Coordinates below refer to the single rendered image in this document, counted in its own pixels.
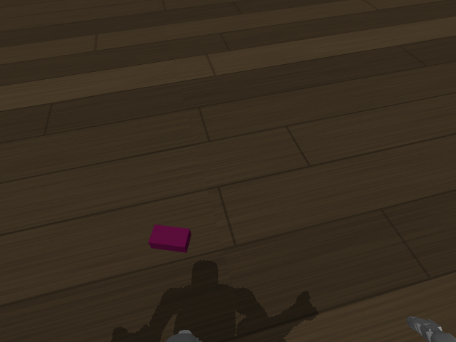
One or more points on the right robot hand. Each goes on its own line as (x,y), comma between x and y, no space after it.
(430,331)

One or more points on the carton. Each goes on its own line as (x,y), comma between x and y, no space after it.
(170,238)

